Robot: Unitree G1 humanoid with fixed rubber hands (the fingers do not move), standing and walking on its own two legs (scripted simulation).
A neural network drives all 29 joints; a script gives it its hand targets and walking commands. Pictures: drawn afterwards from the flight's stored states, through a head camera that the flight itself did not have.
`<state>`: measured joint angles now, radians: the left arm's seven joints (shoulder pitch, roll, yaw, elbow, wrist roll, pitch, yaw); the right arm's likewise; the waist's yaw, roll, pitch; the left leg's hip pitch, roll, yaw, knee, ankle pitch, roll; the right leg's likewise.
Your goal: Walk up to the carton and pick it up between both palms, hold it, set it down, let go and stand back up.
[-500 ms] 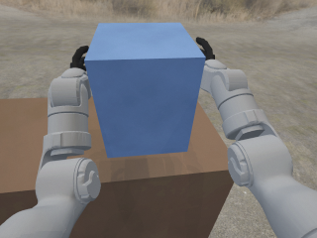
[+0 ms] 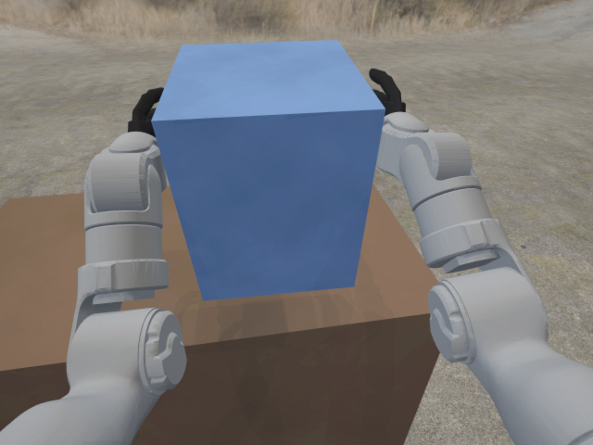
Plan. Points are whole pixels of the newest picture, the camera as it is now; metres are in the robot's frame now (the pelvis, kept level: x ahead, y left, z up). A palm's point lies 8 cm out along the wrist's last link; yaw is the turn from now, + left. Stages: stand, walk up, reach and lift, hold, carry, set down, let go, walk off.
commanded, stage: hold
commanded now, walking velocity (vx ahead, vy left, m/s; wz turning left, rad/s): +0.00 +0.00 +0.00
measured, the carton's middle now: (270, 169) +0.37 +0.00 +0.26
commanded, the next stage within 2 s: none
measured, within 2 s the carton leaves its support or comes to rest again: neither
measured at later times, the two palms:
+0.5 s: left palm (149, 147) +0.39 +0.15 +0.28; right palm (375, 121) +0.39 -0.14 +0.31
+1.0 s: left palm (139, 149) +0.36 +0.16 +0.30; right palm (382, 131) +0.36 -0.14 +0.31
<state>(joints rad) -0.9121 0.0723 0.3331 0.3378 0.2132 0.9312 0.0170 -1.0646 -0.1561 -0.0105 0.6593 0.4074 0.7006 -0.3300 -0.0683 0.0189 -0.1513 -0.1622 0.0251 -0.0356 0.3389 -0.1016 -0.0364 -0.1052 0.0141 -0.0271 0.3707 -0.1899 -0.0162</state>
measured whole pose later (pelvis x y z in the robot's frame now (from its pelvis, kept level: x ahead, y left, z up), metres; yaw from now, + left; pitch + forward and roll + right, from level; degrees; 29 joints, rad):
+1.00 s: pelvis -0.01 +0.00 +0.00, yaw +0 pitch -5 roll +0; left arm -0.99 0.07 0.38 0.48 0.21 0.89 0.05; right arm -1.13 -0.16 -0.01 0.84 0.36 0.64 -0.28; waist -0.07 -0.01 -0.15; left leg -0.16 0.03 -0.04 0.34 -0.09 -0.04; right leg -0.10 0.01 -0.03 0.37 -0.18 -0.02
